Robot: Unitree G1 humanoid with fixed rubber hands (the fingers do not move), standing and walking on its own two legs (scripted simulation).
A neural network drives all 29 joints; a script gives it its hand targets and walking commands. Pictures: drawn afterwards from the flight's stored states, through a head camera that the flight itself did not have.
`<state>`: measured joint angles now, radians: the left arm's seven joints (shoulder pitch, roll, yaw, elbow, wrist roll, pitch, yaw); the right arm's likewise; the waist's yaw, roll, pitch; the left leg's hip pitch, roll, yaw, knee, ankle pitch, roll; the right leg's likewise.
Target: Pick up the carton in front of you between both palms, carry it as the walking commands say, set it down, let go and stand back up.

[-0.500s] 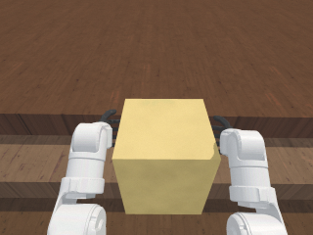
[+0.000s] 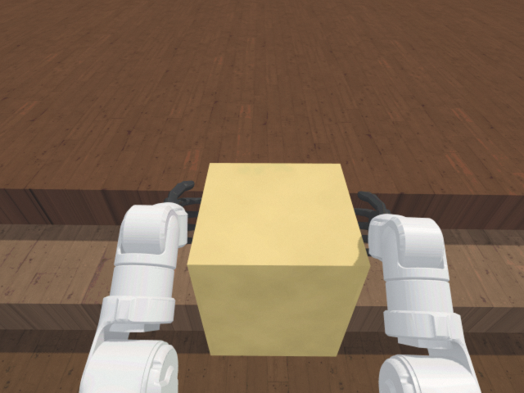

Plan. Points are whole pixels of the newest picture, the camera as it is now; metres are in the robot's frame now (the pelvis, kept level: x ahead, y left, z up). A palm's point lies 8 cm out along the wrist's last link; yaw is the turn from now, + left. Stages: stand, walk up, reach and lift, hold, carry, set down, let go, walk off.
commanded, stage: carry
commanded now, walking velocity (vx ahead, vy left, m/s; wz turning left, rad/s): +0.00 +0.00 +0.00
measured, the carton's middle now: (274, 261) +0.34 +0.00 +0.04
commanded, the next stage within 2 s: none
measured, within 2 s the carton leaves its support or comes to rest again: neither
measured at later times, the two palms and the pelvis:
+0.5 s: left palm (176, 218) +0.35 +0.15 +0.13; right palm (380, 230) +0.35 -0.15 +0.12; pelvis +0.01 +0.00 +0.00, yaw +0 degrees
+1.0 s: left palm (179, 155) +0.45 +0.16 +0.17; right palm (365, 151) +0.47 -0.14 +0.18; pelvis +0.10 -0.01 +0.00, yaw -1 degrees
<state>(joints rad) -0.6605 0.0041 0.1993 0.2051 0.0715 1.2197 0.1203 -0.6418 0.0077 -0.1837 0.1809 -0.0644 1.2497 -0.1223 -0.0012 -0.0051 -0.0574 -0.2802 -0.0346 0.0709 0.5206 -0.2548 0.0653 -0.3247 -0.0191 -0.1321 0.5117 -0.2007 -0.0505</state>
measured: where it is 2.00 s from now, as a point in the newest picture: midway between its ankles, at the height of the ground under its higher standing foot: (241, 256)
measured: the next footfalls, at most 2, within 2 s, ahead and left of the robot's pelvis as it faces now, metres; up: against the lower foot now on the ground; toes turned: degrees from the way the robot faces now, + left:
left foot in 1.20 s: +0.38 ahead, +0.15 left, +0.18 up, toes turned +4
right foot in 1.74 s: +0.72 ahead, -0.01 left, +0.35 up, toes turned -6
